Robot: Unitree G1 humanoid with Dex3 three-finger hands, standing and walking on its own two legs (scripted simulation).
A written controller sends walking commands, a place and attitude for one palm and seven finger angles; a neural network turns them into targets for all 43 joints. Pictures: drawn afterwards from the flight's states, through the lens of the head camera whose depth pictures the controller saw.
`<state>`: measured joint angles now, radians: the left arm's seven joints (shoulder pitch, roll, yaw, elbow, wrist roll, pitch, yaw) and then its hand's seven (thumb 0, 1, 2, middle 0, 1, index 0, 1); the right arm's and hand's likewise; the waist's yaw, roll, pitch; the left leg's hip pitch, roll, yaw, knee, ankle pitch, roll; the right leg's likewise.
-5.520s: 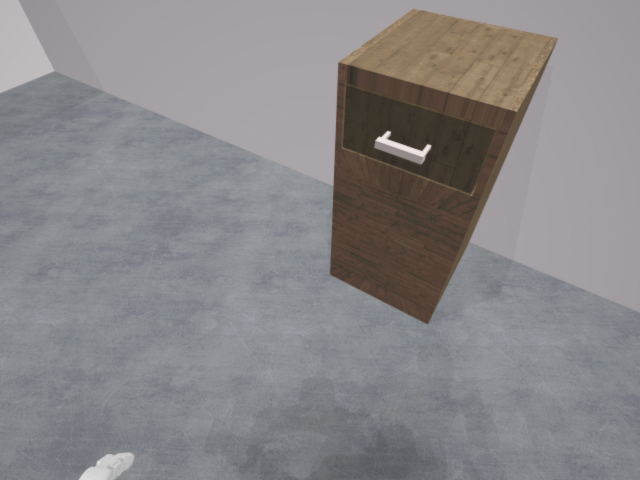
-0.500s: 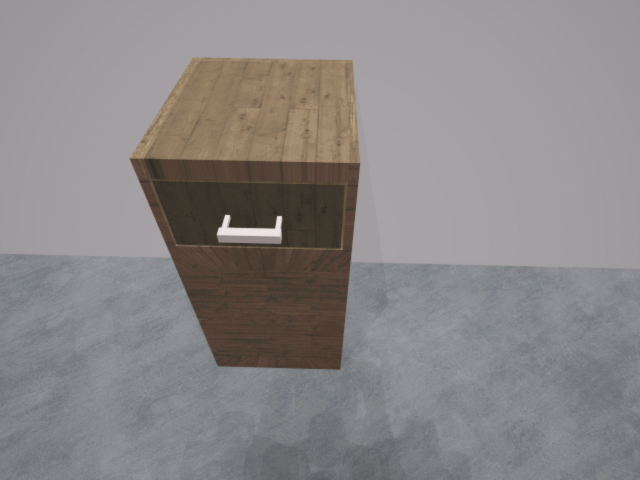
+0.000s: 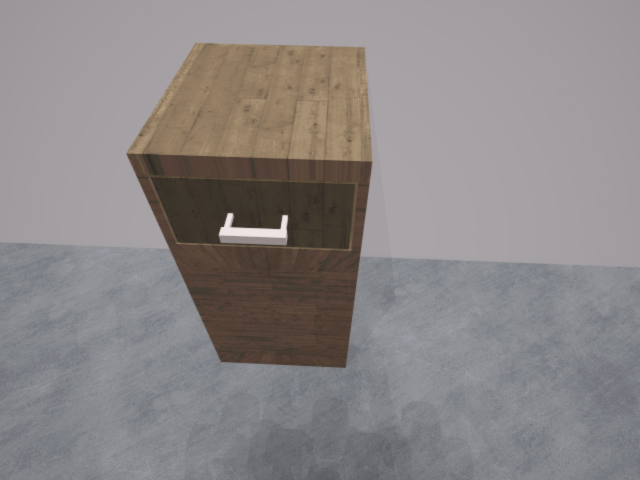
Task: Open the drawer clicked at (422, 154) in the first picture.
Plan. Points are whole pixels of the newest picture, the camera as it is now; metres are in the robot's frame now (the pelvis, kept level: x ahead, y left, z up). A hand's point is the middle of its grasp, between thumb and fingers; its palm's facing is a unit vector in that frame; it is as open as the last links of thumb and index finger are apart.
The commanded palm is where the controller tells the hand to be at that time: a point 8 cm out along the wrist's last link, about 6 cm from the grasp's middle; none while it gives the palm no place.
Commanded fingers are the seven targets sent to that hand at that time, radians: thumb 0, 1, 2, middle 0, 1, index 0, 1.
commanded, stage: look again from close up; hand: left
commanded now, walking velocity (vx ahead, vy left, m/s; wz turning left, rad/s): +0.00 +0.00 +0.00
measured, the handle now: (255, 227) +0.55 +0.15 -0.06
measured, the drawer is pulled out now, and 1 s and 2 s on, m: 0.00 0.00 0.00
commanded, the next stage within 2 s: raise the hand with hooked fingers in 0.32 s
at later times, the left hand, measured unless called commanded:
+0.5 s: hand out of the picture +0.06 +0.21 -0.14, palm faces -0.07 -0.94 -0.33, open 7.3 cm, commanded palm +0.11 +0.24 -0.05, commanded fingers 0.00 0.78 0.85 -0.21 -0.38 -0.21 -0.38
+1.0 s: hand (148, 440) +0.18 +0.23 -0.05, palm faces +0.08 -0.06 -1.00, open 9.5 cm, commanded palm +0.18 +0.23 +0.01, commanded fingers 0.00 0.20 0.60 -0.25 -0.75 -0.25 -0.75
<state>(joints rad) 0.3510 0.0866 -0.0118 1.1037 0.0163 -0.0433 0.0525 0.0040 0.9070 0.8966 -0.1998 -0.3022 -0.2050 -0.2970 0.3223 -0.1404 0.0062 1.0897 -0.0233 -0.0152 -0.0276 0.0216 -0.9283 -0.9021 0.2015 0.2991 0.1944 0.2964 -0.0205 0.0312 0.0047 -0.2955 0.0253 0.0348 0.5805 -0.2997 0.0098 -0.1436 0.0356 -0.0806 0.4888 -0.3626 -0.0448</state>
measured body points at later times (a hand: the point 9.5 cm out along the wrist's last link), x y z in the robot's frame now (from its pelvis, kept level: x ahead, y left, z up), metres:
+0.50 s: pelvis +0.01 +0.03 +0.00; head +0.03 +0.03 +0.45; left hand +0.07 +0.26 -0.12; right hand +0.04 -0.21 -0.14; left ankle +0.00 +0.11 -0.73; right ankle -0.06 -0.09 -0.72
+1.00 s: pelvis -0.02 -0.01 -0.05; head +0.02 -0.03 +0.40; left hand +0.17 +0.23 +0.00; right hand +0.23 -0.23 -0.13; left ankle +0.00 +0.10 -0.73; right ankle -0.01 -0.06 -0.73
